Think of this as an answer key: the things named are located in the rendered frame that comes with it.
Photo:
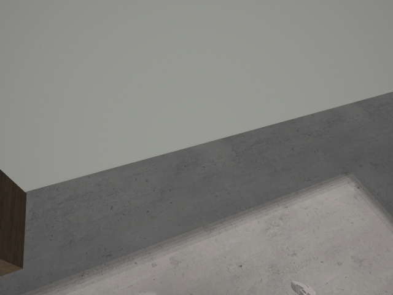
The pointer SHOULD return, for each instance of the robot right hand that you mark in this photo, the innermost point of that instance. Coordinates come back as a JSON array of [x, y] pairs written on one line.
[[302, 289]]

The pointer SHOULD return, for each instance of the cupboard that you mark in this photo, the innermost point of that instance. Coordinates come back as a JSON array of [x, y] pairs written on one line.
[[12, 225]]

